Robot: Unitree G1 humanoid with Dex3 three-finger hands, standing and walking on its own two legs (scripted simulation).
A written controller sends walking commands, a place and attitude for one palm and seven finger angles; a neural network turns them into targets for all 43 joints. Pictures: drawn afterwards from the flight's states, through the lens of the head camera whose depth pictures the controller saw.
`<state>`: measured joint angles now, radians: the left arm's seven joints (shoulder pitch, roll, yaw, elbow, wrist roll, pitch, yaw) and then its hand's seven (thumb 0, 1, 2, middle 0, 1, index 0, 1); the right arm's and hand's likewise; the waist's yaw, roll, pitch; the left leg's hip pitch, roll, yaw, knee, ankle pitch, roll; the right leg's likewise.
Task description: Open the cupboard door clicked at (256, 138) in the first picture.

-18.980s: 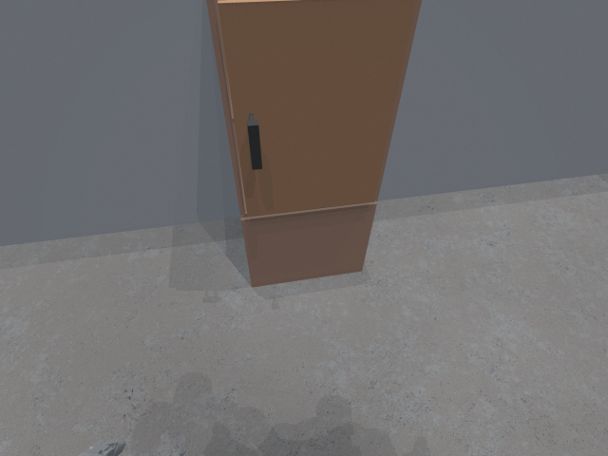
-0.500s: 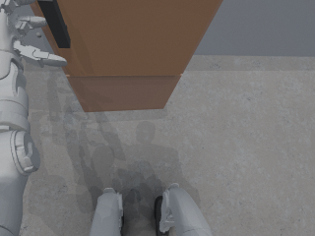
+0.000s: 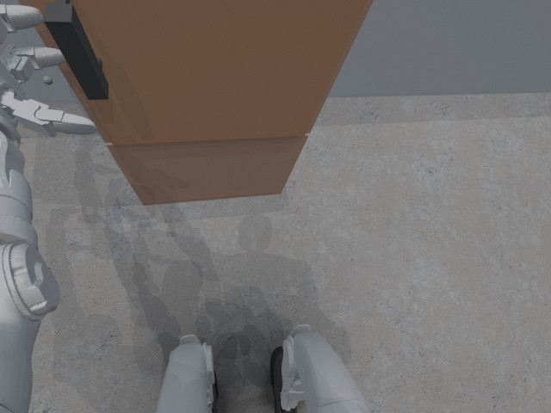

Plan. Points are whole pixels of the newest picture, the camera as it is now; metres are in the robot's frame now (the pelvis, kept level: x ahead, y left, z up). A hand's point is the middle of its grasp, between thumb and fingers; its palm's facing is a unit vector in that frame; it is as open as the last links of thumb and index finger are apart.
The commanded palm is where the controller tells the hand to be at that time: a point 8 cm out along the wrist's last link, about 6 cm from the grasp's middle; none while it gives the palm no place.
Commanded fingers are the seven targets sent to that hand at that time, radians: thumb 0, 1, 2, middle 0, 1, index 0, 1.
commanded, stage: move the hooked fingers beside the handle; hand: left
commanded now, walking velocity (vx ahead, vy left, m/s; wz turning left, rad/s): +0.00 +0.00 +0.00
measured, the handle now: (81, 44) +0.59 +0.22 +0.05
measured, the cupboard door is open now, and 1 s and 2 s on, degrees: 0 0 0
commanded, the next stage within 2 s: slide the fingers in behind the handle in 1.66 s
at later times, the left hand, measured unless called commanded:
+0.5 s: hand (39, 82) +0.53 +0.26 +0.05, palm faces +0.07 -1.00 -0.03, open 14.0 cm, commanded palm +0.52 +0.28 +0.05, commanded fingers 0.00 -0.50 0.30 -0.30 -1.20 -0.30 -1.20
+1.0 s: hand (13, 84) +0.52 +0.28 +0.05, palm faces +0.07 -1.00 -0.03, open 13.9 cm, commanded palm +0.51 +0.30 +0.05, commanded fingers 0.00 -0.50 0.30 -0.30 -1.20 -0.30 -1.20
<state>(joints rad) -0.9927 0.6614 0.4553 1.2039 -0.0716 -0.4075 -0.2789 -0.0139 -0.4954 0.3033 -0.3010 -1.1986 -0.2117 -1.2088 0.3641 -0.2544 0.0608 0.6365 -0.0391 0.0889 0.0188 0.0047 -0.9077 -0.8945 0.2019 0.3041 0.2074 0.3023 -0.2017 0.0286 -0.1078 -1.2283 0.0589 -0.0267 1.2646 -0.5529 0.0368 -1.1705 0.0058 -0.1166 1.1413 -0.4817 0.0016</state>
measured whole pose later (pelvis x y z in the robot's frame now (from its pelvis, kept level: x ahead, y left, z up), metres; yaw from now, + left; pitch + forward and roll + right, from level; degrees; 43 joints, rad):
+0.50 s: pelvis +0.00 +0.00 +0.00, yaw -1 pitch +29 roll -6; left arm -0.96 0.72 0.53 1.19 -0.07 -0.39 -0.36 -0.01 -0.49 0.30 -0.30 -1.20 -0.29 -1.20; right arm 0.35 -0.27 0.07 0.61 -0.02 0.09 0.00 0.01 -0.91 -0.89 0.20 0.30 0.21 0.30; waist -0.21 0.03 -0.10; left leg -1.23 0.07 -0.01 1.27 -0.56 0.04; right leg -1.18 0.02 -0.10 1.15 -0.48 0.00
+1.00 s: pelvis -0.01 +0.00 -0.01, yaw -1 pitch +30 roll -6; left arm -0.98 0.79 0.55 1.21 -0.07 -0.38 -0.42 -0.01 -0.50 0.30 -0.30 -1.20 -0.30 -1.20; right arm 0.35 -0.28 0.08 0.61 -0.02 0.08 -0.01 0.01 -0.91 -0.89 0.20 0.30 0.21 0.30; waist -0.21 0.03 -0.09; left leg -1.26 0.07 -0.02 1.29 -0.55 0.04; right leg -1.21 0.02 -0.10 1.16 -0.47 0.01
